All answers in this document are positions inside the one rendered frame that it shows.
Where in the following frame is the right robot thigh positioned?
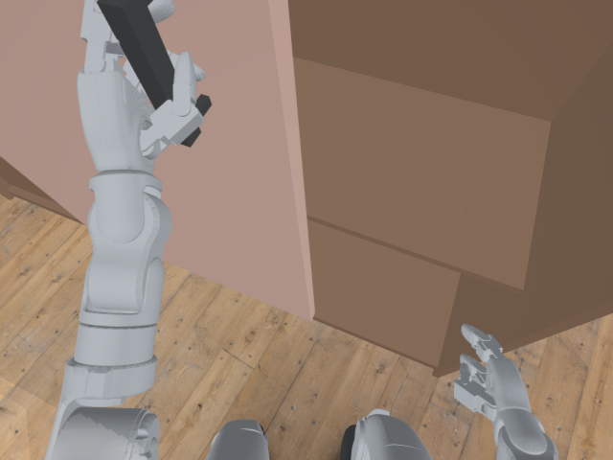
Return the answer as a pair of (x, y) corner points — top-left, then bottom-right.
(353, 414), (433, 460)

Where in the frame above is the robot left hand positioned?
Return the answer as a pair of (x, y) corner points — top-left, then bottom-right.
(77, 0), (206, 174)

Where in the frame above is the robot left forearm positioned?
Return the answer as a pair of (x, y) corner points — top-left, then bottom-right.
(44, 170), (172, 460)

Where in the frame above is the robot right hand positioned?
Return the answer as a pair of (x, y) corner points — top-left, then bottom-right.
(454, 324), (532, 425)

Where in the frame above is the wardrobe door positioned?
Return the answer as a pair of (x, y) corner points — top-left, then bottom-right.
(0, 156), (58, 204)
(0, 0), (315, 322)

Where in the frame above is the robot thigh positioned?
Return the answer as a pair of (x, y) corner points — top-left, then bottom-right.
(206, 419), (269, 460)
(353, 414), (433, 460)

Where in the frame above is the handle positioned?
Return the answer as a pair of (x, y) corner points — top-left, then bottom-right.
(97, 0), (212, 147)

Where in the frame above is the left robot upper arm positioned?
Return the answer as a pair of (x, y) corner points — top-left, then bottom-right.
(50, 407), (159, 460)

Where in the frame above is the robot right forearm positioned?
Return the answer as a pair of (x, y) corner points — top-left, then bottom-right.
(493, 408), (558, 460)

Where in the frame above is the left robot thigh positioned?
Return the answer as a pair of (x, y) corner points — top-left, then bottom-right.
(206, 419), (269, 460)

